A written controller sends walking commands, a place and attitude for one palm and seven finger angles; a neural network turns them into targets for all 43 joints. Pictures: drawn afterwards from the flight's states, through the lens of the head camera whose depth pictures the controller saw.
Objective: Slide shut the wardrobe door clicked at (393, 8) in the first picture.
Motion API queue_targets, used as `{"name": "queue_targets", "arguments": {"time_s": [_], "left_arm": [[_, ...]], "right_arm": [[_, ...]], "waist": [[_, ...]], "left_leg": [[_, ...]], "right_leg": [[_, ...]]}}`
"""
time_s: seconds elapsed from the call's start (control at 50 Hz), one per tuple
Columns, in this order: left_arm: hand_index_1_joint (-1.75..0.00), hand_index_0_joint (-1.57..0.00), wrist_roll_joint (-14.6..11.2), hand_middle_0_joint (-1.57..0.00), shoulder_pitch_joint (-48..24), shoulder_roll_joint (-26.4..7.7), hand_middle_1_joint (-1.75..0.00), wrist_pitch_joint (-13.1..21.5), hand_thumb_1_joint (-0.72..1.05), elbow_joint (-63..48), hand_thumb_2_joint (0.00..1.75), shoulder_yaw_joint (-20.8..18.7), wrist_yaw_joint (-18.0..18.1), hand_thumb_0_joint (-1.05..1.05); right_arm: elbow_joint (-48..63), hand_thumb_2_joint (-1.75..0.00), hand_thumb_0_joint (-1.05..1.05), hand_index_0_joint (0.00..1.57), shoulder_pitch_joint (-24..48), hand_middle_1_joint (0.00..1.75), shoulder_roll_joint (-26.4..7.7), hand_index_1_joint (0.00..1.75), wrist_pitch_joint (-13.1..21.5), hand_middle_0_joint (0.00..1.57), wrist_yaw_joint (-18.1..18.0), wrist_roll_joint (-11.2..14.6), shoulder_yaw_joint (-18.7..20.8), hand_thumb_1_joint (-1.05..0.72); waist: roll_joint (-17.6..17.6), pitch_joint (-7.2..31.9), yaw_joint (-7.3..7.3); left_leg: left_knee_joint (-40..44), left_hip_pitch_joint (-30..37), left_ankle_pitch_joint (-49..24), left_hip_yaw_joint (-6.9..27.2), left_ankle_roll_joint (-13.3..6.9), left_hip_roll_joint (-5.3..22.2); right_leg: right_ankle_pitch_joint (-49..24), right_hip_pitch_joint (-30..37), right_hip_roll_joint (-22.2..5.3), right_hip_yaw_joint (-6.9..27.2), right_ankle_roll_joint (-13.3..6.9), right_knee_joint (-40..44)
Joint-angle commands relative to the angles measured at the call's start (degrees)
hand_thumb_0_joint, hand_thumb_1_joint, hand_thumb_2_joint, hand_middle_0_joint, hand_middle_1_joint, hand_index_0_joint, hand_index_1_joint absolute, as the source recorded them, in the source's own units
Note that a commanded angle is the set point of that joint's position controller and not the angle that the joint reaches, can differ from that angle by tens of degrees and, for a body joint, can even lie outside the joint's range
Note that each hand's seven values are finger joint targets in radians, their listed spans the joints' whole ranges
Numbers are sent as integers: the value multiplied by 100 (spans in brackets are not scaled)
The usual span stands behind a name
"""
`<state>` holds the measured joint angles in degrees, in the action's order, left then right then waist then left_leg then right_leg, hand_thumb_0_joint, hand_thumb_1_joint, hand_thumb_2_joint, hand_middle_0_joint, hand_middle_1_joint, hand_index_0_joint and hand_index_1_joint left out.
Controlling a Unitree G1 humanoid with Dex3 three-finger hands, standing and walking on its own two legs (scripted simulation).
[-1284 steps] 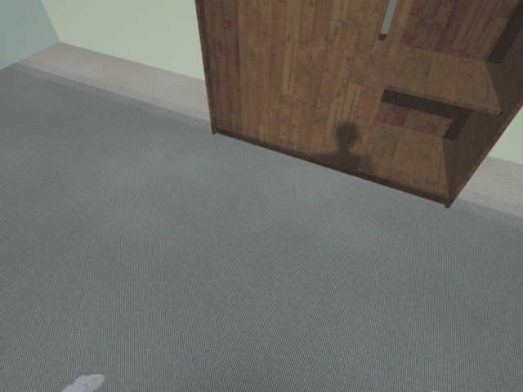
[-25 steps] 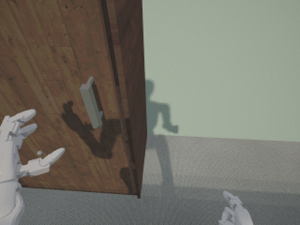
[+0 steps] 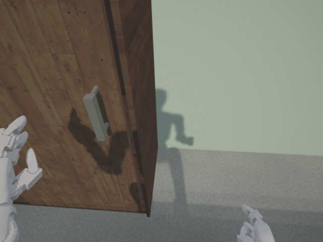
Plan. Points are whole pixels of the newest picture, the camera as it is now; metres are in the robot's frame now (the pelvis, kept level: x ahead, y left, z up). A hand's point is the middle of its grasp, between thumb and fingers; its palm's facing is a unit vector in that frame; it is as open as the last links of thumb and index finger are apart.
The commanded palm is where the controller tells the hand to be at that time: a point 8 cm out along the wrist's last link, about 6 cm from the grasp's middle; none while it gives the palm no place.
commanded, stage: draw the hand back to the body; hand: left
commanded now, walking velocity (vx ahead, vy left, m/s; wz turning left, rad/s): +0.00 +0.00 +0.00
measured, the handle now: (99, 114) +0.43 +0.26 +0.09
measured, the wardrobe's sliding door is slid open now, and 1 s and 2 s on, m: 0.02 0.02 0.02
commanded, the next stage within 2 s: step back with the hand held close in 0.12 s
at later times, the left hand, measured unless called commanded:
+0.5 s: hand (34, 173) +0.18 +0.28 +0.15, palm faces +0.41 -0.80 -0.44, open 7.4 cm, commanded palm +0.12 +0.32 +0.17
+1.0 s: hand out of the picture +0.10 +0.30 +0.16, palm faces +0.49 -0.78 -0.39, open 7.4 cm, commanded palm +0.04 +0.33 +0.17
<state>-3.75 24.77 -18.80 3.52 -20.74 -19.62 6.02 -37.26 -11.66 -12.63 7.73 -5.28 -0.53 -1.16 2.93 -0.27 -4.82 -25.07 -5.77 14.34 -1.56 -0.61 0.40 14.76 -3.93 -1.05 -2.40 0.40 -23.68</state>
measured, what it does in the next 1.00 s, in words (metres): shifts its weight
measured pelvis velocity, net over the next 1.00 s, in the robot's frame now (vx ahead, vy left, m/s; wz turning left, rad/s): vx -0.10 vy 0.03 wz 0.01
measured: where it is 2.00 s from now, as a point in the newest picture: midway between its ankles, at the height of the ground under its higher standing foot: outside the picture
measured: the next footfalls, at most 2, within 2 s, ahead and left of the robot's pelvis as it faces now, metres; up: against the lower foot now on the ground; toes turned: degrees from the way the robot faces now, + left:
right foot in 1.12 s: -0.08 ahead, -0.11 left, +0.00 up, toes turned +6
right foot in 1.70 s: -0.24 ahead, -0.09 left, +0.00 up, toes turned -2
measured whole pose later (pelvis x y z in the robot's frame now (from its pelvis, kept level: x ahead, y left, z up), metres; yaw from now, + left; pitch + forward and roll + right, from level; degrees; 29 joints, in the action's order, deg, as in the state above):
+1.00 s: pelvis -0.10 +0.03 -0.02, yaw +1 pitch -1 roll -3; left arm -0.4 26.7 -21.4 15.7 -28.5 -24.6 8.9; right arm -34.3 -14.1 -12.4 7.3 -4.6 -0.5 -0.7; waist -0.2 -1.2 -1.1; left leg -38.3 -26.1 14.3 -0.9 -3.1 -0.2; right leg 11.8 -22.0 -1.5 -2.3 1.7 -32.8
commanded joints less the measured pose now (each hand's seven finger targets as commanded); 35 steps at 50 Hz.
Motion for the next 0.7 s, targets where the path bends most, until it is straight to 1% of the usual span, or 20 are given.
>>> {"name": "queue_targets", "arguments": {"time_s": [0.0,0.02,0.1,0.12,0.14,0.2,0.22,0.24,0.26,0.28,0.32,0.36,0.4,0.42,0.44,0.48,0.54,0.58,0.62,0.68], "left_arm": [[-30,-20,-2,-20,-686,-1158,-30,402,90,-1266,90,-608,109,0],[-30,-20,-11,-20,-682,-1141,-30,411,90,-1229,90,-608,116,0],[-30,-20,-19,-20,-615,-1188,-30,439,90,-1188,90,-683,111,0],[-30,-20,-27,-20,-631,-1127,-30,433,90,-1214,90,-629,103,0],[-30,-20,-24,-20,-601,-1094,-30,427,90,-1140,90,-609,98,0],[-30,-20,-8,-20,-682,-1139,-30,447,90,-1215,90,-618,105,0],[-30,-20,-5,-20,-1050,-1213,-30,465,90,-1289,90,-635,124,0],[-30,-20,39,-20,-1627,-1863,-30,722,90,-1554,90,-1241,176,0],[-30,-20,61,-20,-978,-1397,-30,762,90,-1017,90,-897,129,0],[-30,-20,92,-20,-592,-1227,-30,777,90,-870,90,-755,113,0],[-30,-20,116,-20,-386,-1207,-30,892,90,-1116,90,-717,130,0],[-30,-20,107,-20,-121,-1222,-30,939,90,-1323,90,-761,167,0],[-30,-20,97,-20,61,-1398,-30,980,90,-1503,90,-942,203,0],[-30,-20,89,-20,96,-1393,-30,992,90,-1638,90,-962,214,0],[-30,-20,91,-20,108,-1457,-30,1014,90,-1748,90,-1027,231,0],[-30,-20,87,-20,271,-1535,-30,1037,90,-1801,90,-1154,255,0],[-30,-20,86,-20,332,-1496,-30,1074,90,-1832,90,-1174,270,0],[-30,-20,105,-20,388,-1478,-30,1104,90,-1773,90,-1210,288,0],[-30,-20,146,-20,327,-1467,-30,1155,90,-1817,90,-1223,289,0],[-30,-20,231,-20,185,-1371,-30,1243,90,-1783,90,-1200,300,0]], "right_arm": [[911,-90,0,20,795,30,-574,30,314,20,-47,-12,204,-90],[906,-90,0,20,816,30,-550,30,321,20,-52,-18,183,-90],[896,-90,0,20,812,30,-562,30,326,20,-58,-22,204,-90],[903,-90,0,20,834,30,-540,30,322,20,-61,-18,194,-90],[883,-90,0,20,821,30,-531,30,313,20,-53,-22,187,-90],[874,-90,0,20,818,30,-555,30,333,20,-54,-22,202,-90],[863,-90,0,20,854,30,-564,30,340,20,-67,-18,191,-90],[1110,-90,0,20,839,30,-724,30,209,20,-17,25,202,-90],[984,-90,0,20,788,30,-639,30,116,20,-4,-2,212,-90],[1028,-90,0,20,738,30,-620,30,35,20,28,-9,226,-90],[1087,-90,0,20,695,30,-623,30,-72,20,41,-12,252,-90],[1182,-90,0,20,644,30,-694,30,-157,20,34,5,312,-90],[1287,-90,0,20,661,30,-737,30,-225,20,0,13,329,-90],[1346,-90,0,20,634,30,-712,30,-257,20,-7,32,335,-90],[1392,-90,0,20,617,30,-733,30,-282,20,-20,37,353,-90],[1471,-90,0,20,583,30,-733,30,-318,20,-33,42,372,-90],[1515,-90,0,20,560,30,-744,30,-308,20,-43,65,383,-90],[1528,-90,0,20,528,30,-776,30,-268,20,-39,66,391,-90],[1539,-90,0,20,528,30,-802,30,-199,20,-44,65,393,-90],[1515,-90,0,20,456,30,-837,30,-82,20,-26,79,403,-90]], "waist": [[18,249,28],[73,173,31],[-78,242,5],[31,226,20],[14,139,27],[45,180,27],[69,139,60],[-163,-317,269],[-545,-242,307],[-752,-136,299],[-461,246,325],[-135,565,345],[83,777,324],[9,905,324],[99,977,324],[51,1079,307],[182,1011,315],[256,903,314],[345,769,332],[435,499,380]], "left_leg": [[395,10,-1124,30,-58,25],[423,-11,-1018,27,-61,16],[441,1,-1019,34,-69,11],[421,51,-1045,2,-81,12],[439,6,-1026,15,-69,19],[466,22,-956,35,-57,12],[473,32,-891,25,-65,8],[155,-538,-478,124,-178,91],[-78,-535,-380,187,-178,49],[-253,-537,-409,158,-175,42],[-288,-529,-671,161,-147,82],[-124,-445,-1209,202,-140,193],[56,-448,-1846,298,-142,308],[112,-478,-2045,350,-147,368],[127,-527,-2205,375,-157,403],[155,-715,-2304,427,-171,470],[295,-1192,-1750,524,-215,583],[423,-1743,-1102,622,-280,645],[557,-2316,-240,729,-356,716],[777,-3244,1493,917,-472,768]], "right_leg": [[-993,-158,68,27,-95,432],[-913,-186,52,35,-88,445],[-910,-116,65,29,-94,472],[-950,-153,48,56,-85,480],[-926,-167,53,36,-86,481],[-816,-155,70,30,-95,514],[-771,-207,59,53,-86,538],[-830,-838,-235,587,-87,940],[-685,-979,-432,709,-137,1036],[-641,-1077,-553,775,-175,1057],[-905,-960,-650,682,-217,827],[-1347,-812,-507,493,-148,489],[-1713,-614,-319,278,-44,162],[-1803,-485,-230,232,-8,4],[-1897,-423,-175,224,10,-115],[-2048,-254,-111,217,32,-317],[-1778,-129,-62,231,54,-539],[-1558,44,-28,253,57,-721],[-1350,233,-7,293,54,-923],[-906,419,41,348,42,-1163]]}}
